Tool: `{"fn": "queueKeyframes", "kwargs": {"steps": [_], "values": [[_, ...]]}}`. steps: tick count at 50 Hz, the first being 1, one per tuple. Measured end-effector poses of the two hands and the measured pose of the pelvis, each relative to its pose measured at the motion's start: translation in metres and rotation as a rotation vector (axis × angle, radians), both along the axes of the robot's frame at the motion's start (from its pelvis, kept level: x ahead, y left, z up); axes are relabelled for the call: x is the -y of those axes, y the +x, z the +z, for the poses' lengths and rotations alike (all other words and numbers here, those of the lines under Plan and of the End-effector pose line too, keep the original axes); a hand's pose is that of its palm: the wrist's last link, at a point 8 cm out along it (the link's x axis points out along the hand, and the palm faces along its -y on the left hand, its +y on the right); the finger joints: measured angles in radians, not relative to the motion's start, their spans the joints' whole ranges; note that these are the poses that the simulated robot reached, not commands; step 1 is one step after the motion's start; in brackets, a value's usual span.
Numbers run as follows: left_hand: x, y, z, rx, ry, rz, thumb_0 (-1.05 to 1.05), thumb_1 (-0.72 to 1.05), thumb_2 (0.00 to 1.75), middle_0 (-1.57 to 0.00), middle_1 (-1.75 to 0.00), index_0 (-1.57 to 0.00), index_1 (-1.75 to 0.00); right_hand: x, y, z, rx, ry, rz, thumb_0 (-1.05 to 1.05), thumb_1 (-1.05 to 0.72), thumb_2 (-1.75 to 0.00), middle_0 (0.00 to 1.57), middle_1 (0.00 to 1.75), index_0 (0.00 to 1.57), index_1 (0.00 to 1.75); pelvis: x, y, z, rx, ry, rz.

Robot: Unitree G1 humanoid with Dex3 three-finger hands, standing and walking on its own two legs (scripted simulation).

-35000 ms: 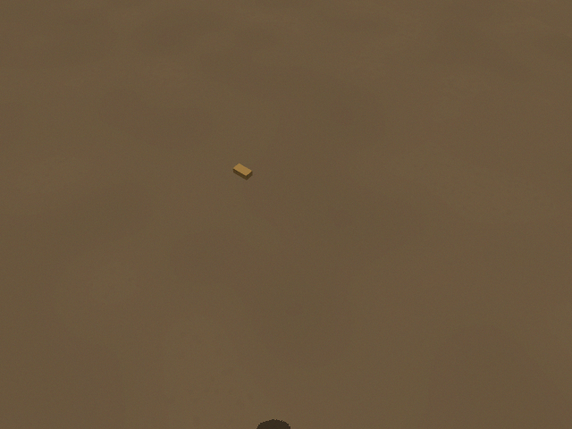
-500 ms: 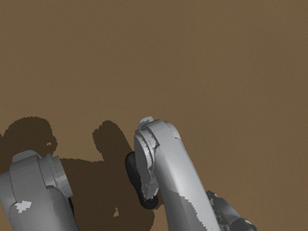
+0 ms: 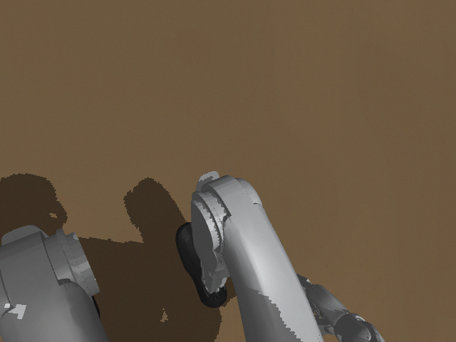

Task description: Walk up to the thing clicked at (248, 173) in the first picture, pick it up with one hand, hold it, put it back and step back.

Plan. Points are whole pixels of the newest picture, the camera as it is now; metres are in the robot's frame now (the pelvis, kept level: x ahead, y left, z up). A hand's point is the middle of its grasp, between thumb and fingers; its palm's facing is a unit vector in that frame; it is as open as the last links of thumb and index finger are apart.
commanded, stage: rest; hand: left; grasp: from above
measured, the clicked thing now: out of the picture +0.46 +0.34 -0.28
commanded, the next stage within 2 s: open in 0.38 s
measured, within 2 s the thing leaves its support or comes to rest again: rests again in 0.14 s
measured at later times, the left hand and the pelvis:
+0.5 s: hand out of the picture +0.45 +0.34 -0.25, palm faces -0.46 -0.14 -0.88, open 7.4 cm; pelvis +0.00 +0.00 +0.00, yaw -1 degrees
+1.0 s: hand out of the picture +0.45 +0.34 -0.26, palm faces -0.46 -0.14 -0.88, open 10.3 cm; pelvis +0.00 +0.00 +0.00, yaw -1 degrees
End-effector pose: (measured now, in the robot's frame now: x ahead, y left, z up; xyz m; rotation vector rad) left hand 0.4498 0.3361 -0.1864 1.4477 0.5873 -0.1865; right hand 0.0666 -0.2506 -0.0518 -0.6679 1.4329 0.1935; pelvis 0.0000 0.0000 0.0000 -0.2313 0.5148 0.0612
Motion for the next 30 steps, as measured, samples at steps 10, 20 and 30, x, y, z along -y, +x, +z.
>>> {"fn": "queueKeyframes", "kwargs": {"steps": [10,20,30], "values": [[0.000,0.000,-0.005,-0.001,-0.005,0.006,0.00,0.39,0.09,-0.94,-0.22,-0.99,-0.17,-0.001,0.000,0.002,0.008,0.000,0.025,0.00,-0.91,-0.90,0.20,0.30,0.20,0.30,-0.001,-0.002,-0.001,0.015,-0.006,-0.005],[0.000,0.002,-0.010,0.007,-0.004,-0.001,-0.01,0.39,0.09,-0.95,-0.21,-0.99,-0.16,-0.002,-0.004,0.007,-0.010,-0.005,0.041,0.00,-0.91,-0.90,0.20,0.30,0.20,0.30,-0.002,-0.002,-0.002,0.020,-0.012,-0.008],[-0.003,0.002,-0.011,0.008,0.003,0.013,-0.01,0.39,0.13,-0.91,-0.25,-0.95,-0.20,-0.003,-0.004,0.009,-0.014,0.003,0.059,0.00,-0.91,-0.90,0.20,0.30,0.20,0.30,-0.002,-0.003,-0.001,0.024,-0.017,-0.011]]}}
